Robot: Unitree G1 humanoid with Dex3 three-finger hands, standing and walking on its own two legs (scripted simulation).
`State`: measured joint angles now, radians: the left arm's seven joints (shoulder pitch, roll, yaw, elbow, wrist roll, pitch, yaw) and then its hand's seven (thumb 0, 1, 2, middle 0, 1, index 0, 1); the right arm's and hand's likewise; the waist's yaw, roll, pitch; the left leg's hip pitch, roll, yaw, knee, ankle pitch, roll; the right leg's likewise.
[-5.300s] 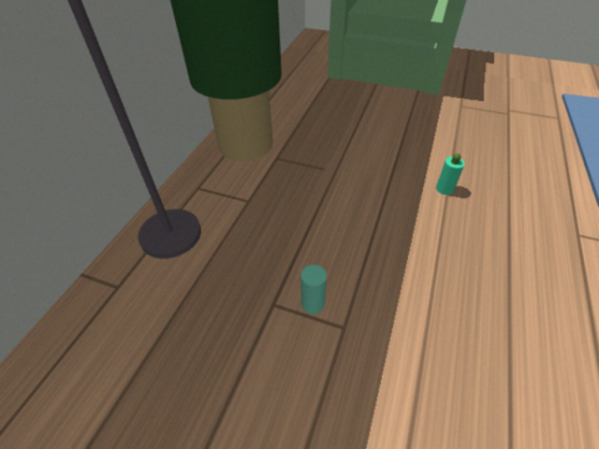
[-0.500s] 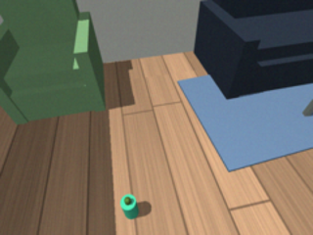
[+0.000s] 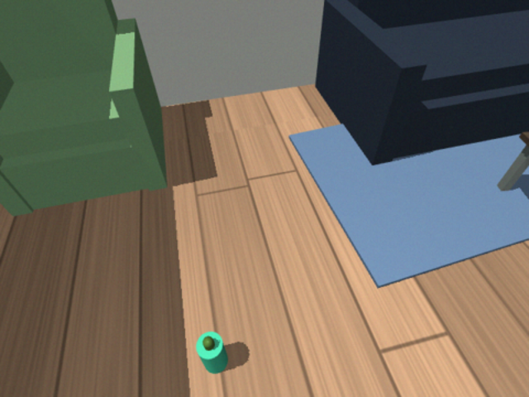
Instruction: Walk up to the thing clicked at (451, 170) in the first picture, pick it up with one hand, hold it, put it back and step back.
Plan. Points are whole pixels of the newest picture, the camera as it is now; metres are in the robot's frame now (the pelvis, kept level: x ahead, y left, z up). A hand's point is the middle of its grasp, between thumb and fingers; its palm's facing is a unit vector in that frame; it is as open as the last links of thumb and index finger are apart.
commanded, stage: walk up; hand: left
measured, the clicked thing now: (212, 351) +0.41 +0.20 -0.68
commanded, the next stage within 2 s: stand in 0.02 s
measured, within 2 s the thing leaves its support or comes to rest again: neither
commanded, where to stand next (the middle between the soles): +0.08 +0.00 m, yaw -1 degrees
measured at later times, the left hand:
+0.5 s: hand out of the picture +0.10 +0.24 -0.15, palm faces -0.01 -0.94 -0.34, open 7.4 cm
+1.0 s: hand out of the picture +0.10 +0.24 -0.15, palm faces -0.01 -0.94 -0.35, open 7.4 cm
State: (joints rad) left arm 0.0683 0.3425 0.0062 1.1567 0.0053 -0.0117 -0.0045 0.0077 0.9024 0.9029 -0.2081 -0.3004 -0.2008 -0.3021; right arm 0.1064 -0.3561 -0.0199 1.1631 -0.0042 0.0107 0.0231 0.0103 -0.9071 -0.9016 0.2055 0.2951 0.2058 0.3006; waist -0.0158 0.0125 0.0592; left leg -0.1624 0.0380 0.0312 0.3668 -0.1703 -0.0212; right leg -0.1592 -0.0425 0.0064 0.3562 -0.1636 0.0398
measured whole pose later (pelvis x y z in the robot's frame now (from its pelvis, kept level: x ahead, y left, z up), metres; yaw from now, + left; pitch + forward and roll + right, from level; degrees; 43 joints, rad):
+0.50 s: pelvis +0.02 -0.01 +0.00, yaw +1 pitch -2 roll +0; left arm 0.09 0.35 0.00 1.14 0.00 -0.01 0.00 0.01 0.90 0.90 -0.21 -0.30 -0.20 -0.30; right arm 0.06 -0.36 -0.01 1.14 -0.01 0.00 0.01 0.01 -0.91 -0.90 0.21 0.30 0.21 0.30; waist -0.01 0.01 0.05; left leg -0.13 0.05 0.02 0.33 -0.17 -0.04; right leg -0.12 -0.03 -0.01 0.33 -0.18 0.03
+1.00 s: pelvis +0.02 -0.01 +0.00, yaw +1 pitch -2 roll +0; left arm 0.09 0.35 0.00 1.13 0.00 0.00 0.00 0.01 0.90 0.90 -0.21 -0.30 -0.20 -0.30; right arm 0.08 -0.35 -0.01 1.14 -0.01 0.00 0.01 0.01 -0.91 -0.90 0.21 0.30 0.21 0.30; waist -0.01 0.01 0.05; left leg -0.11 0.05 0.02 0.32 -0.18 -0.04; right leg -0.11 -0.03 -0.01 0.32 -0.19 0.02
